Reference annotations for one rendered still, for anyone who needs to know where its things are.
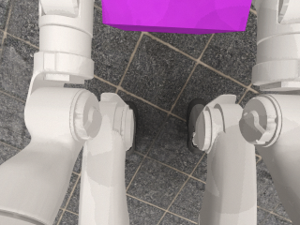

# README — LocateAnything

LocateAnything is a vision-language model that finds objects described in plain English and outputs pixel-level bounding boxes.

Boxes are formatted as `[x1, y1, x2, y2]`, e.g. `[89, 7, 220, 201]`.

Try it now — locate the robot right foot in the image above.
[186, 97, 207, 155]

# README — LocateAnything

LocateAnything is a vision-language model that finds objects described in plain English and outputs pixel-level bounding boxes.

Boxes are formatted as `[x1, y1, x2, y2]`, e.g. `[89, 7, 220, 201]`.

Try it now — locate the right robot forearm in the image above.
[251, 0, 300, 96]

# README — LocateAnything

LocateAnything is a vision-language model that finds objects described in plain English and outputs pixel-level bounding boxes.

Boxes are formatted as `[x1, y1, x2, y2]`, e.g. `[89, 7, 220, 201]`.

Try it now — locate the robot left upper arm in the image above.
[0, 86, 102, 225]

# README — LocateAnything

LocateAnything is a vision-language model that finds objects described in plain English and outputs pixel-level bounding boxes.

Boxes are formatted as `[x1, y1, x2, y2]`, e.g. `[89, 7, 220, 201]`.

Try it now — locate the carton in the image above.
[101, 0, 252, 35]

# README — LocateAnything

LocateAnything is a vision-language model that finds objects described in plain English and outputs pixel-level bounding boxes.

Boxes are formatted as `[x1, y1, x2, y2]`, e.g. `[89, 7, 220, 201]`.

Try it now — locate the left robot forearm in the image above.
[24, 0, 95, 124]

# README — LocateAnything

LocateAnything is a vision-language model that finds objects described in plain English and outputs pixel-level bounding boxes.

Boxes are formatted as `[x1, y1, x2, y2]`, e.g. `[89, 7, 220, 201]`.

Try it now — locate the robot right upper arm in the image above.
[239, 94, 300, 225]

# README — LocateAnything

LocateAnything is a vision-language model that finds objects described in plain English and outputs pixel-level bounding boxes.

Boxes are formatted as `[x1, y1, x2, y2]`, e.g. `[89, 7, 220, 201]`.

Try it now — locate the robot left foot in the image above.
[124, 101, 138, 157]

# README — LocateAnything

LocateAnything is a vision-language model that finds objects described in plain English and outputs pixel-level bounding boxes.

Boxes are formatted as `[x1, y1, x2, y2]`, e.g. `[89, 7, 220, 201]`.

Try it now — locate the robot foot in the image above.
[186, 97, 207, 155]
[124, 101, 138, 157]

